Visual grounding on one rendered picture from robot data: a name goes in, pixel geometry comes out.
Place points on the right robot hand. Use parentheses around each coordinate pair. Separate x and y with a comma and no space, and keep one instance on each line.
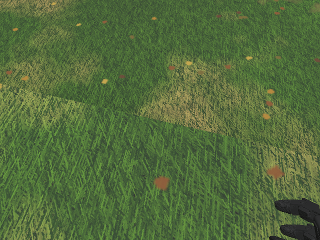
(306,210)

